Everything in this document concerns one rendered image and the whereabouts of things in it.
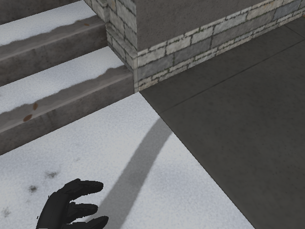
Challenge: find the left robot hand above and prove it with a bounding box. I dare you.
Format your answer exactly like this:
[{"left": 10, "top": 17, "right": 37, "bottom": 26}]
[{"left": 35, "top": 178, "right": 109, "bottom": 229}]

